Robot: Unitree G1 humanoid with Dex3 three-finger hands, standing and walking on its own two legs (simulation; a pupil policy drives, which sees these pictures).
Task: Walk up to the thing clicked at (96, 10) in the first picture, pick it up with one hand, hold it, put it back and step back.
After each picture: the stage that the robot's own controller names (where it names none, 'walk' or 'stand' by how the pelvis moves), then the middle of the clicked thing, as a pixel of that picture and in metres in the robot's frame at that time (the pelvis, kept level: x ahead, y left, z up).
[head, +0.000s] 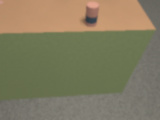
stand; (91, 14) +0.76 -0.05 +0.02
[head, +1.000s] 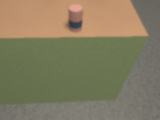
rise first; (75, 18) +0.67 +0.06 +0.04
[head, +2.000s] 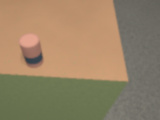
stand; (32, 51) +0.43 +0.20 +0.05
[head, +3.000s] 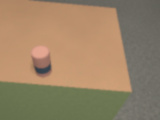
stand; (42, 61) +0.43 +0.16 +0.02
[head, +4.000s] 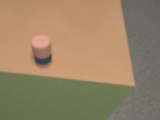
stand; (42, 52) +0.44 +0.15 +0.04
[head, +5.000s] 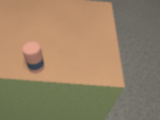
stand; (34, 57) +0.44 +0.18 +0.02
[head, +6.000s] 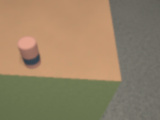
stand; (30, 53) +0.45 +0.20 +0.03
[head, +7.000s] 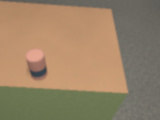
stand; (37, 65) +0.42 +0.17 +0.02
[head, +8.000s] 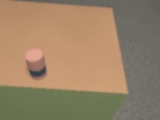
stand; (36, 64) +0.42 +0.17 +0.02
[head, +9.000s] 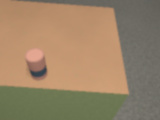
rise first; (37, 65) +0.41 +0.17 +0.02
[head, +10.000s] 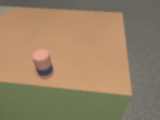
rise first; (43, 64) +0.43 +0.19 +0.02
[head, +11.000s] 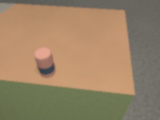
go down; (45, 62) +0.43 +0.18 +0.02
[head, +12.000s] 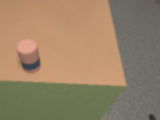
go down; (29, 56) +0.43 +0.17 +0.04
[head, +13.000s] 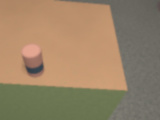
go down; (33, 61) +0.42 +0.17 +0.03
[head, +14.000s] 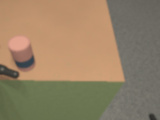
close in; (22, 54) +0.42 +0.19 +0.06
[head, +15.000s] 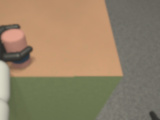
close; (17, 49) +0.43 +0.19 +0.07
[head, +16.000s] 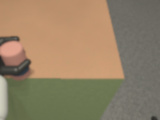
lift; (16, 61) +0.39 +0.20 +0.07
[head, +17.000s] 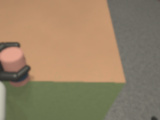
lift; (15, 67) +0.37 +0.21 +0.07
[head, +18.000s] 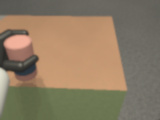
lift; (22, 58) +0.32 +0.17 +0.20
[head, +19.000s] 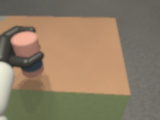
hold; (29, 55) +0.33 +0.16 +0.20
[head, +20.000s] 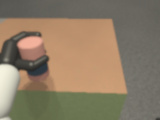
crouch; (35, 59) +0.32 +0.14 +0.19
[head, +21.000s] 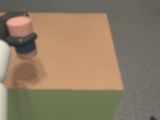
crouch; (23, 38) +0.40 +0.18 +0.19
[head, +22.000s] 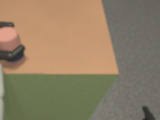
lower; (11, 47) +0.44 +0.20 +0.06
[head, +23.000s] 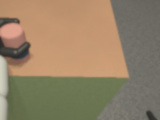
lower; (16, 44) +0.44 +0.20 +0.08
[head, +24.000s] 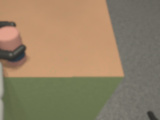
lower; (12, 47) +0.43 +0.21 +0.07
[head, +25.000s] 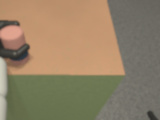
lower; (15, 46) +0.44 +0.20 +0.07
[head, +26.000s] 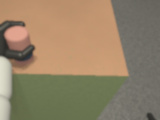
loosen; (20, 46) +0.43 +0.19 +0.08
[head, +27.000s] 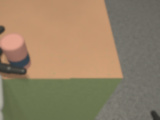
withdraw; (17, 53) +0.41 +0.19 +0.07
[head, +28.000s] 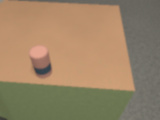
sink last; (41, 62) +0.41 +0.17 +0.05
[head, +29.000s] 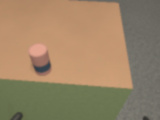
stand; (40, 60) +0.42 +0.18 +0.04
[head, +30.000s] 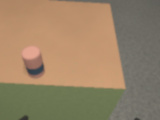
stand; (33, 62) +0.42 +0.19 +0.03
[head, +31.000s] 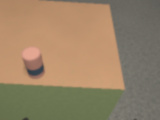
stand; (34, 63) +0.41 +0.19 +0.02
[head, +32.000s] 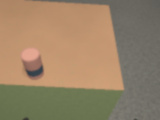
stand; (33, 64) +0.41 +0.19 +0.02
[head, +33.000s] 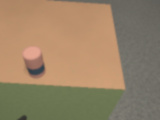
stand; (34, 62) +0.42 +0.19 +0.02
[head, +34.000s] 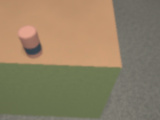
walk; (31, 42) +0.48 +0.21 +0.04
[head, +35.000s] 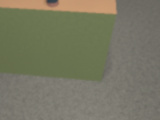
walk; out of the picture +0.84 +0.20 +0.03
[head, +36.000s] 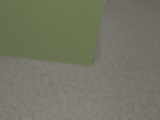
stand; out of the picture +1.15 +0.18 +0.03
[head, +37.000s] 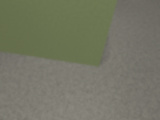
stand; out of the picture +1.10 +0.14 +0.02
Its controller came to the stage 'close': yes
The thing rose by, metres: 0.20
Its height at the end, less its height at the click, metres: +0.00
